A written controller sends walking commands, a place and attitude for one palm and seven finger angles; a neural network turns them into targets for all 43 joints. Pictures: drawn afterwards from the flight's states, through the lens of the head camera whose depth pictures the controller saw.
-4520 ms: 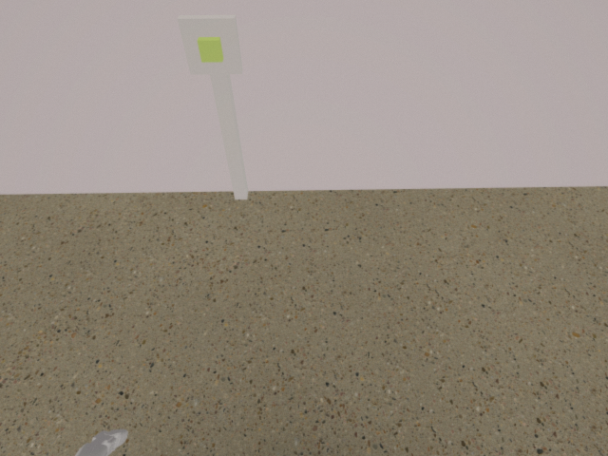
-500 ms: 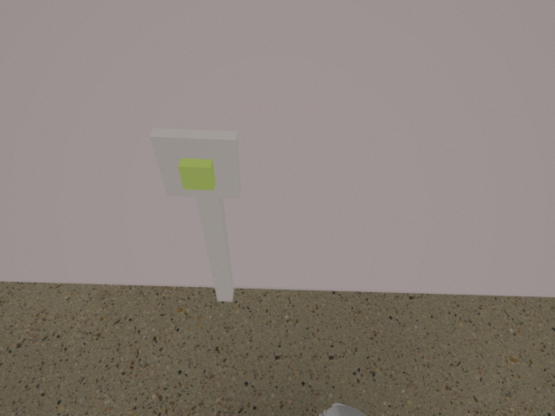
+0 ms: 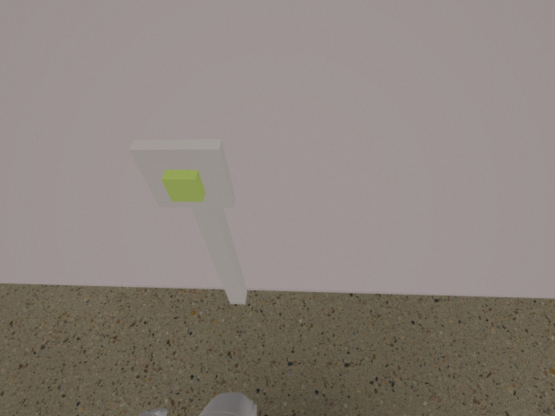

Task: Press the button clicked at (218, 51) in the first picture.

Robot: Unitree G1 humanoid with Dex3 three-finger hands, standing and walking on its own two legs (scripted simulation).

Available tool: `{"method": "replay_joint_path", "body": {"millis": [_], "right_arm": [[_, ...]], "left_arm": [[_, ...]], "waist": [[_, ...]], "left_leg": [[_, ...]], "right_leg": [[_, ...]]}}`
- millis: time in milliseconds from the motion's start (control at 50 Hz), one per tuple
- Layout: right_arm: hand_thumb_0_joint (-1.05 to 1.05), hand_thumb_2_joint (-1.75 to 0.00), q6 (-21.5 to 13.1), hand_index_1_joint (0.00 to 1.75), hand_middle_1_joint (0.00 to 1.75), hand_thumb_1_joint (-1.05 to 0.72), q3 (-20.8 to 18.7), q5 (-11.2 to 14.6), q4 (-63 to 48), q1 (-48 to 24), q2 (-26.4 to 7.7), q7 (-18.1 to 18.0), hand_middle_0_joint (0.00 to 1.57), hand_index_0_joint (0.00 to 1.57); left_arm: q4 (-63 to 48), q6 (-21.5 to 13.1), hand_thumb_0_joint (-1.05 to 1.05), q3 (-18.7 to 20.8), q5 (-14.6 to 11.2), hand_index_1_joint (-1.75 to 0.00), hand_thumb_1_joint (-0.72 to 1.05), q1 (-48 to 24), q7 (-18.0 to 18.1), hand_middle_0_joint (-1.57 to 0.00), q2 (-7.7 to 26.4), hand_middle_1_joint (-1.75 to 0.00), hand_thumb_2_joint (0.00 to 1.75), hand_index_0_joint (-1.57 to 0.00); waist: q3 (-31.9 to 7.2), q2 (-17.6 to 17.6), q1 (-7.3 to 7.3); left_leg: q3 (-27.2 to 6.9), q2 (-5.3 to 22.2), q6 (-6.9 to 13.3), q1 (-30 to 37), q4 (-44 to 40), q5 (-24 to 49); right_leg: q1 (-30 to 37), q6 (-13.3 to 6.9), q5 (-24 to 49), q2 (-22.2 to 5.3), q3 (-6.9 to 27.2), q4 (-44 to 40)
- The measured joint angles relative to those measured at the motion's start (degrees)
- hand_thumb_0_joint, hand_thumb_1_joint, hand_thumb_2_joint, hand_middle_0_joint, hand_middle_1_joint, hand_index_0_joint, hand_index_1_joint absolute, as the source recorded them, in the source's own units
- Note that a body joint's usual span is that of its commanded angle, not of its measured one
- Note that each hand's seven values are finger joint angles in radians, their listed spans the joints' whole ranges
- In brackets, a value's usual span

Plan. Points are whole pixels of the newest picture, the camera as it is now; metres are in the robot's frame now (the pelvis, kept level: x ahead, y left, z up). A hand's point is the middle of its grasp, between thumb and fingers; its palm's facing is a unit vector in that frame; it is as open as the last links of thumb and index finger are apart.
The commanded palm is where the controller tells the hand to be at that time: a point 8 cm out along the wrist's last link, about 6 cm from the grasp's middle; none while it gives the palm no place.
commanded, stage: come to a stop and stand still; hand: left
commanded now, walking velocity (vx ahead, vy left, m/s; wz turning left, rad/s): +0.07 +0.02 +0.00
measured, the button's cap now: (184, 184) +0.55 +0.24 -0.04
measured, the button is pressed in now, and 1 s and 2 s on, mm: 0 0 0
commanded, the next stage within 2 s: look again from close up in 1.12 s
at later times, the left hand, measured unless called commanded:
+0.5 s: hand out of the picture -0.05 +0.24 -0.17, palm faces +0.03 -0.99 -0.15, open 7.4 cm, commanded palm none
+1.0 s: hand out of the picture +0.02 +0.18 -0.16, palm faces +0.06 -0.97 -0.23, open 7.1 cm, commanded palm none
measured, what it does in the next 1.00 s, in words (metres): steps on the spot: left foot, then right foot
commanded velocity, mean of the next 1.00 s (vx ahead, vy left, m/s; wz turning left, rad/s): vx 0.05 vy -0.06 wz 0.00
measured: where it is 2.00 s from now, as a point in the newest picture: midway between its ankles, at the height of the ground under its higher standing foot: outside the picture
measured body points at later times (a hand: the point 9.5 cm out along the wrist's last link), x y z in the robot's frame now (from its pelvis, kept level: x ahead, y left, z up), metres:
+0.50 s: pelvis -0.02 +0.06 +0.01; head +0.00 +0.08 +0.46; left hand -0.05 +0.29 -0.16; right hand -0.06 -0.16 -0.13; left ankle -0.06 +0.16 -0.74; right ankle -0.06 -0.08 -0.68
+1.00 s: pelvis -0.03 -0.01 +0.00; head -0.03 -0.02 +0.45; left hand +0.02 +0.23 -0.15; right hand -0.03 -0.22 -0.16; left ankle -0.05 +0.16 -0.74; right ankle -0.05 -0.08 -0.74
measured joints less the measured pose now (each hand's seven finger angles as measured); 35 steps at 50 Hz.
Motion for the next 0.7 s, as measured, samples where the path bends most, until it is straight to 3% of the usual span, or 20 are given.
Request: {"method": "replay_joint_path", "body": {"millis": [80,180,200,280,360,440,560,600,640,700], "right_arm": [[0.0,-0.89,-0.3,0.3,0.3,-0.91,0.0,-0.1,-1.9,-1.9,-0.7,0.6,0.2,0.19],[0.0,-0.89,-2.1,0.3,0.3,-0.91,1.2,0.2,-2.1,-0.3,0.3,1.1,0.2,0.19],[0.0,-0.89,-2.7,0.3,0.3,-0.91,1.5,0.2,-2.0,0.6,0.4,1.0,0.2,0.19],[0.0,-0.89,-2.7,0.3,0.3,-0.91,3.0,-0.7,-0.2,4.6,3.5,0.3,0.2,0.19],[0.0,-0.89,-2.8,0.3,0.3,-0.92,3.8,-0.5,2.3,8.3,4.8,-0.6,0.2,0.2],[0.01,-0.89,-3.9,0.3,0.3,-0.91,4.0,-0.3,3.4,10.0,6.1,-1.2,0.2,0.2],[0.0,-0.89,-4.6,0.3,0.3,-0.91,3.6,-0.6,4.8,11.2,6.6,-2.0,0.2,0.2],[0.0,-0.89,-4.4,0.3,0.3,-0.9,3.3,-0.5,5.6,11.4,6.3,-2.0,0.2,0.2],[0.0,-0.89,-4.1,0.3,0.3,-0.9,3.1,-0.2,6.5,12.0,6.2,-1.9,0.2,0.2],[0.0,-0.89,-3.6,0.3,0.3,-0.9,2.9,0.4,7.8,12.1,5.1,-1.7,0.2,0.2]], "left_arm": [[0.0,1.0,-0.01,0.4,0.6,-0.3,0.92,1.8,-0.3,-0.2,1.4,-0.3,0.89,-0.21],[0.9,1.8,0.0,0.7,0.8,-0.29,0.91,4.8,-0.7,-0.2,3.5,-0.3,0.9,-0.2],[1.3,1.9,0.0,0.6,0.6,-0.29,0.91,5.5,-0.8,-0.2,3.7,-0.3,0.9,-0.2],[3.7,3.1,0.0,0.7,-0.1,-0.29,0.91,7.6,-1.3,-0.2,4.7,-0.3,0.9,-0.2],[4.6,2.5,0.0,0.8,0.2,-0.29,0.91,9.9,-2.3,-0.2,4.3,-0.3,0.9,-0.2],[6.0,2.2,0.0,0.7,0.3,-0.29,0.91,11.6,-2.6,-0.2,3.9,-0.3,0.9,-0.2],[7.0,2.9,0.0,0.0,-0.4,-0.29,0.91,9.1,-2.4,-0.2,2.5,-0.3,0.9,-0.2],[6.6,2.5,0.0,-0.2,-0.6,-0.29,0.91,7.3,-2.3,-0.2,1.9,-0.3,0.9,-0.2],[6.1,1.8,0.01,-0.2,-0.5,-0.29,0.92,5.9,-1.7,-0.2,2.0,-0.3,0.9,-0.2],[6.2,0.2,0.01,-0.5,-0.7,-0.29,0.93,4.1,-1.1,-0.2,1.4,-0.3,0.9,-0.2]], "waist": [[-0.6,-1.1,1.07],[-3.0,-2.8,2.32],[-3.7,-2.6,2.21],[-5.0,-4.5,0.86],[-5.9,-4.5,0.71],[-5.1,-5.5,0.23],[-2.6,-4.6,-2.31],[-2.1,-3.9,-2.86],[-2.1,-3.6,-2.98],[-2.2,-1.1,-3.21]], "left_leg": [[0.3,0.3,0.3,3.0,-6.1,0.4],[1.8,0.8,1.8,13.1,-24.9,0.5],[1.6,0.9,2.1,15.6,-30.2,1.8],[1.1,-0.2,3.9,17.4,-34.6,5.6],[0.6,-0.3,4.5,19.2,-40.9,9.0],[2.2,-0.8,4.7,20.1,-43.9,10.4],[3.1,0.2,3.9,19.3,-42.4,9.6],[3.1,0.5,3.3,18.5,-40.9,8.9],[3.2,0.5,2.5,17.5,-38.5,7.7],[2.5,2.0,1.6,16.5,-34.8,5.4]], "right_leg": [[-0.9,0.9,1.5,-1.0,0.6,-0.8],[-2.2,2.4,3.5,-1.1,0.8,-1.8],[-3.0,2.9,2.6,-0.8,0.7,-0.9],[-5.0,4.6,-9.1,0.7,5.6,8.3],[-6.4,5.2,-8.6,2.5,9.1,20.7],[-5.7,6.1,-9.1,2.2,9.5,24.9],[-0.5,6.1,-14.9,1.6,7.5,15.4],[1.9,5.6,-13.5,1.5,7.1,9.7],[5.3,5.2,-7.4,1.3,6.6,1.8],[7.6,2.9,-8.8,2.8,5.7,-1.0]]}}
